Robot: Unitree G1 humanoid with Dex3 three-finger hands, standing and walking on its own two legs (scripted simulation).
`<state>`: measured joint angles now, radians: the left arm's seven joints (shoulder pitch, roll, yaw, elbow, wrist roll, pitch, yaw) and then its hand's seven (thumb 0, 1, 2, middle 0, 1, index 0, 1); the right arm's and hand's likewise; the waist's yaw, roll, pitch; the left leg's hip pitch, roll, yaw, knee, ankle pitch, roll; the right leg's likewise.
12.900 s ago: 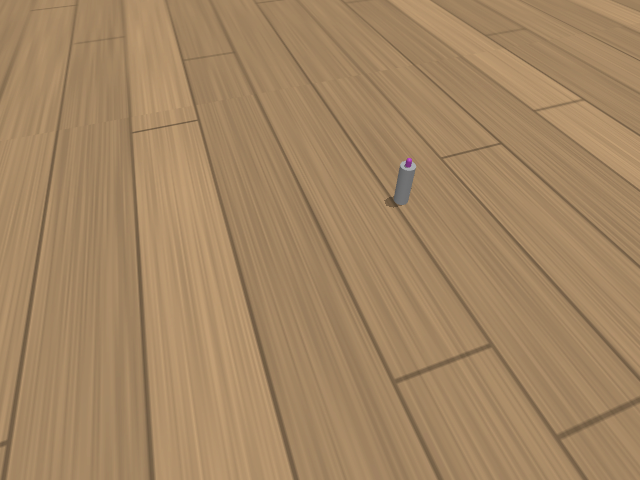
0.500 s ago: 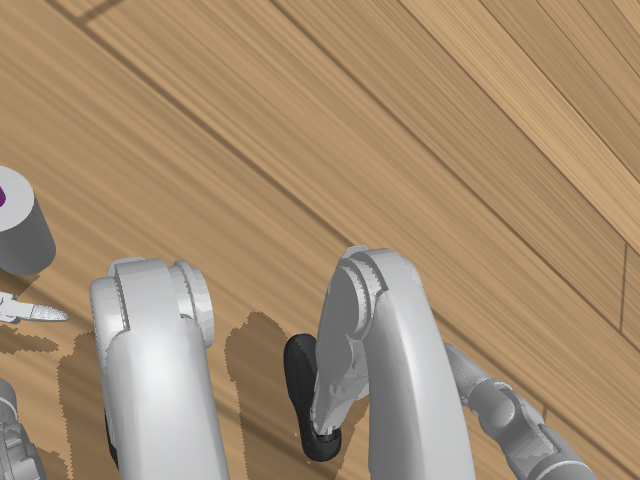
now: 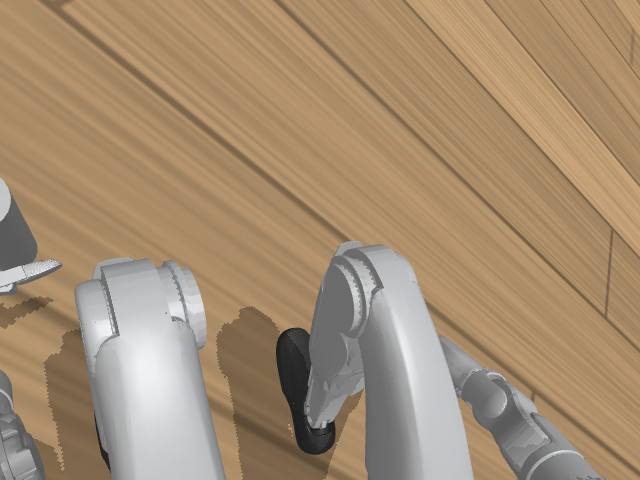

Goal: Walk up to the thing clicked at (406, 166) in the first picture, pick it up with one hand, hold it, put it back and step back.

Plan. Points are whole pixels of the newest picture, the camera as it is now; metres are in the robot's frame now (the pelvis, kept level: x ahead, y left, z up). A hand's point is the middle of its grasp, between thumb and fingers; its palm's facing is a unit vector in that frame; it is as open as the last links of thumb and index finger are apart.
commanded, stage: close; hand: left
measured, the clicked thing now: out of the picture +0.38 +0.31 -0.16
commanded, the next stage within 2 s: settle in 0.30 s
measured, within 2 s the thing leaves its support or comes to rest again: leaves its support in 0.54 s
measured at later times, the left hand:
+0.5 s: hand out of the picture +0.38 +0.30 -0.15, palm faces +0.41 -0.91 +0.04, open 9.5 cm
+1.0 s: hand out of the picture +0.36 +0.32 -0.06, palm faces +0.41 -0.91 +0.02, open 9.8 cm
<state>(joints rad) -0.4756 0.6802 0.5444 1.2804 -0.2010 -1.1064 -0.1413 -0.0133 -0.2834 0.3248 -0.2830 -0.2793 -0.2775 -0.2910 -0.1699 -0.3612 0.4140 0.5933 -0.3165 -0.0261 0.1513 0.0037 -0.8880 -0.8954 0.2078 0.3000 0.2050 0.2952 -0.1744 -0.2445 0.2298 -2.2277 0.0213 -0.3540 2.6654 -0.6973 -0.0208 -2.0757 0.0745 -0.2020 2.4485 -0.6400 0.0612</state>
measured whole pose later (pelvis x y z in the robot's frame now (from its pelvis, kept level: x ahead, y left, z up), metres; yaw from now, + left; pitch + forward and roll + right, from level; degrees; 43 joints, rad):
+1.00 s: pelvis +0.01 +0.00 +0.02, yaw +2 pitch +20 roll -14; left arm -0.40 0.53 0.42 0.87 -0.18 -0.87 -0.07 0.01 -0.34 1.09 -0.73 -1.10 -0.70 -1.08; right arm -0.06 -0.32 0.24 0.62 -0.21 0.04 0.15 0.00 -0.89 -0.90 0.21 0.30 0.20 0.30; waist -0.11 -0.13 0.07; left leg -2.26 0.02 -0.29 2.56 -0.69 -0.02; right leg -2.11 0.04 -0.16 2.39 -0.66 0.05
